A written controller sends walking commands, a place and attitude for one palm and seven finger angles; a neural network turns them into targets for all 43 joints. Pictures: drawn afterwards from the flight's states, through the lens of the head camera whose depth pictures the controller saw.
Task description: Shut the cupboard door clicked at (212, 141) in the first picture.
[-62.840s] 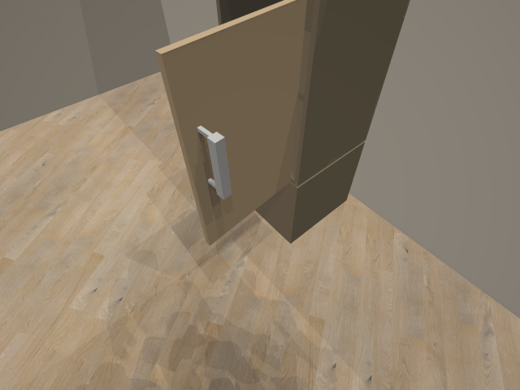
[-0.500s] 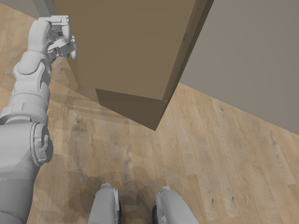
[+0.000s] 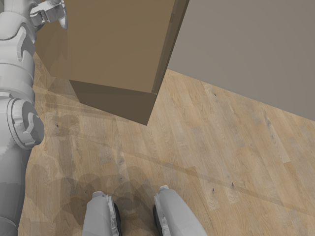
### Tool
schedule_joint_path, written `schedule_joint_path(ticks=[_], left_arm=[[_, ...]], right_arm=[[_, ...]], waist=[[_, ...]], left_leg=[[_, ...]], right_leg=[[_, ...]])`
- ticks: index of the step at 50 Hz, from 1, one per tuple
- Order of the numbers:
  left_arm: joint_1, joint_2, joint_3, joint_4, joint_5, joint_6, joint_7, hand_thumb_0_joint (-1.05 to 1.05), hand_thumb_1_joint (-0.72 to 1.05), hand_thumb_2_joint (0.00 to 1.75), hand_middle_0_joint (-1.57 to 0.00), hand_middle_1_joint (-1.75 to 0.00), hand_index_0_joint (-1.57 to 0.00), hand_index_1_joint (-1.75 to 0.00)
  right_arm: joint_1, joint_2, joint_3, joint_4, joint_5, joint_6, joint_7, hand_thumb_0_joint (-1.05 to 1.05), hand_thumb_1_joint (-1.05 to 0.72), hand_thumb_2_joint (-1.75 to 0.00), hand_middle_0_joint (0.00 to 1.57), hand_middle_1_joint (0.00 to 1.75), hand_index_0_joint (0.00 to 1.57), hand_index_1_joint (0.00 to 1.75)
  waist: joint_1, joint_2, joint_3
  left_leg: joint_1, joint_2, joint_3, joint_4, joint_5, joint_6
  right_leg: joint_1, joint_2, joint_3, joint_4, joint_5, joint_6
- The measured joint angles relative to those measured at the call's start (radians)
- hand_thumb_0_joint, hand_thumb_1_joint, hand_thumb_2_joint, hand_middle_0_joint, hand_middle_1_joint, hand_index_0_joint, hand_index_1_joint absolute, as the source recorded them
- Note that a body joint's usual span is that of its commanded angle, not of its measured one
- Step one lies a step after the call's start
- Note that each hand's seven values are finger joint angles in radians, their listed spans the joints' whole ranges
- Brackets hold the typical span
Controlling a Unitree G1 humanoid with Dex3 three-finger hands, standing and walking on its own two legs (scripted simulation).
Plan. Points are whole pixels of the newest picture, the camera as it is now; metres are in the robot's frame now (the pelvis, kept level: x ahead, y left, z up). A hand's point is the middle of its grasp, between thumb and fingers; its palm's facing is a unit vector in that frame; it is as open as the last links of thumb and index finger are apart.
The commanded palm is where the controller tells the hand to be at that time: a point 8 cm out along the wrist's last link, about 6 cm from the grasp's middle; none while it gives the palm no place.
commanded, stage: push the door shut along its arc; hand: left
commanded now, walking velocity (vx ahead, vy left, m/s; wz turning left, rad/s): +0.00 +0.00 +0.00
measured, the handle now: out of the picture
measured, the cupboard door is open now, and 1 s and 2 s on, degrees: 12 8 8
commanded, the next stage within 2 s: pull the fist back off the door in 0.22 s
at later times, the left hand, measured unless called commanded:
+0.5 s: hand out of the picture +0.61 +0.11 +0.13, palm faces +0.14 -0.99 +0.04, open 3.1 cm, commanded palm +0.59 +0.11 +0.12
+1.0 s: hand (73, 23) +0.56 +0.09 +0.12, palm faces +0.15 -0.99 -0.02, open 3.1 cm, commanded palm +0.51 +0.13 +0.12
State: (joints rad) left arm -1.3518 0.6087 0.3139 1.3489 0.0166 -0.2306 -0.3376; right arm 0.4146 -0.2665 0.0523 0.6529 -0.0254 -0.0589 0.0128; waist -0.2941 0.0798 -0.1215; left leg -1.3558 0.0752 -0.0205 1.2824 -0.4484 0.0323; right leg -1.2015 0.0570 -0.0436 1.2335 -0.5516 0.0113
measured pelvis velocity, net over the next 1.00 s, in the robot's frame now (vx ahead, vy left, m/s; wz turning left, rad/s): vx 0.03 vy -0.03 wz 0.04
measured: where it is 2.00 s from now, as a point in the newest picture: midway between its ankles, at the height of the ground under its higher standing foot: (140, 233)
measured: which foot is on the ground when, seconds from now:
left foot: down 0.00-1.00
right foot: down 0.00-1.00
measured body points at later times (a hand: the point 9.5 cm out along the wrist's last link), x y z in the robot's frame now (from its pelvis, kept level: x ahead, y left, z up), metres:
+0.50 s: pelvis +0.00 -0.01 +0.00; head +0.18 +0.02 +0.41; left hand +0.60 +0.16 +0.13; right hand -0.04 -0.27 -0.09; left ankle +0.06 +0.10 -0.61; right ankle +0.01 -0.14 -0.61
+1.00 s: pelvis +0.03 -0.03 +0.04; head +0.16 -0.03 +0.47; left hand +0.54 +0.14 +0.13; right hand +0.00 -0.28 -0.08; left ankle +0.06 +0.10 -0.61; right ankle +0.01 -0.14 -0.61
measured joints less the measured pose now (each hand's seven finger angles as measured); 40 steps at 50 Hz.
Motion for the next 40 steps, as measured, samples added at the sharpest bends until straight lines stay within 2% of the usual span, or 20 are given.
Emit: schedule_joint_path(ticks=[3,7,17,18,19,22,25,27,29,31,35,40], left_arm=[[0.004,0.025,0.021,-0.004,0.007,0.002,-0.023,0.01,0.88,0.91,-1.30,-1.50,-1.30,-1.50],[-0.010,0.046,0.013,0.005,0.006,0.018,-0.049,-0.01,0.85,0.91,-1.30,-1.50,-1.30,-1.50],[-0.086,0.063,-0.066,0.031,-0.011,0.061,-0.085,0.03,0.87,0.94,-1.30,-1.50,-1.30,-1.50],[-0.087,0.048,-0.044,0.023,-0.016,0.070,-0.060,0.04,0.86,0.93,-1.30,-1.50,-1.30,-1.50],[-0.082,0.023,-0.016,0.014,-0.023,0.074,-0.008,0.05,0.84,0.93,-1.30,-1.50,-1.30,-1.50],[-0.054,-0.064,0.049,-0.026,-0.028,0.070,0.220,0.05,0.78,0.90,-1.30,-1.50,-1.30,-1.50],[-0.016,-0.133,0.051,-0.069,0.045,0.032,0.435,0.04,0.77,0.89,-1.30,-1.50,-1.30,-1.50],[0.009,-0.155,0.027,-0.083,0.091,0.003,0.506,0.03,0.79,0.89,-1.30,-1.50,-1.30,-1.50],[0.032,-0.173,0.013,-0.087,0.104,-0.019,0.518,0.03,0.81,0.89,-1.30,-1.50,-1.30,-1.50],[0.049,-0.187,0.011,-0.071,0.095,-0.029,0.506,0.02,0.84,0.89,-1.30,-1.50,-1.30,-1.50],[0.093,-0.205,0.053,-0.035,0.068,-0.045,0.488,0.02,0.87,0.90,-1.30,-1.50,-1.30,-1.50],[0.177,-0.223,0.059,-0.056,0.053,-0.115,0.497,0.02,0.89,0.90,-1.30,-1.50,-1.30,-1.50]], right_arm=[[0.016,0.003,0.000,-0.002,-0.001,0.009,0.000,0.00,-0.91,-0.90,0.20,0.30,0.20,0.30],[0.031,0.009,0.003,0.013,0.002,0.017,-0.002,0.00,-0.91,-0.90,0.20,0.30,0.20,0.30],[0.017,0.008,0.002,0.051,0.000,-0.014,-0.019,0.00,-0.91,-0.90,0.20,0.30,0.20,0.30],[0.020,0.005,-0.002,0.046,-0.005,-0.018,-0.019,0.00,-0.91,-0.90,0.20,0.30,0.20,0.30],[0.026,0.003,-0.006,0.039,-0.010,-0.023,-0.015,0.00,-0.91,-0.90,0.20,0.30,0.20,0.30],[0.037,0.004,-0.016,0.020,-0.038,-0.025,0.019,0.00,-0.91,-0.90,0.20,0.30,0.20,0.30],[0.039,0.012,-0.024,0.006,-0.070,-0.017,0.062,0.00,-0.91,-0.90,0.20,0.30,0.20,0.30],[0.034,0.021,-0.029,0.004,-0.080,-0.004,0.085,0.00,-0.91,-0.90,0.20,0.30,0.20,0.30],[0.029,0.031,-0.032,0.005,-0.080,0.014,0.096,0.00,-0.91,-0.90,0.20,0.30,0.20,0.30],[0.027,0.037,-0.029,0.006,-0.073,0.031,0.097,0.00,-0.91,-0.90,0.20,0.30,0.20,0.30],[0.037,0.038,-0.021,-0.001,-0.063,0.051,0.092,0.00,-0.91,-0.90,0.20,0.30,0.20,0.30],[0.060,0.033,-0.031,-0.006,-0.058,0.056,0.094,0.00,-0.91,-0.90,0.20,0.30,0.20,0.30]], waist=[[-0.001,0.006,0.003],[0.005,0.007,0.007],[0.003,-0.006,0.013],[0.008,-0.005,0.011],[0.015,-0.003,0.006],[0.029,-0.007,-0.007],[0.028,-0.007,-0.019],[0.022,-0.005,-0.021],[0.021,-0.002,-0.019],[0.022,0.000,-0.017],[0.025,0.009,-0.021],[0.042,0.011,-0.026]], left_leg=[[-0.002,0.006,0.006,0.003,-0.006,-0.001],[-0.003,0.009,0.005,0.003,-0.008,-0.006],[-0.023,0.006,-0.026,0.010,-0.002,-0.019],[-0.028,0.007,-0.030,0.011,-0.001,-0.020],[-0.032,0.007,-0.032,0.012,-0.001,-0.022],[-0.029,0.004,-0.031,0.003,0.004,-0.025],[-0.023,-0.002,-0.031,-0.007,0.010,-0.028],[-0.013,-0.005,-0.031,-0.015,0.013,-0.030],[0.008,-0.005,-0.029,-0.029,0.016,-0.031],[0.035,-0.004,-0.025,-0.049,0.019,-0.033],[0.095,0.001,-0.011,-0.093,0.026,-0.034],[0.159,0.003,0.010,-0.134,0.026,-0.038]], right_leg=[[-0.007,0.005,0.007,0.005,-0.003,-0.001],[-0.010,0.009,0.006,0.007,-0.006,-0.005],[-0.019,0.011,-0.023,0.010,-0.007,-0.020],[-0.022,0.012,-0.026,0.009,-0.007,-0.021],[-0.024,0.012,-0.028,0.008,-0.006,-0.021],[-0.023,0.010,-0.028,0.004,-0.003,-0.020],[-0.019,0.004,-0.029,0.001,-0.003,-0.022],[-0.010,0.001,-0.030,-0.003,-0.003,-0.024],[0.008,0.001,-0.028,-0.014,-0.001,-0.027],[0.032,0.001,-0.023,-0.031,0.004,-0.028],[0.082,0.004,-0.010,-0.071,0.014,-0.030],[0.132,0.004,0.010,-0.097,0.014,-0.033]])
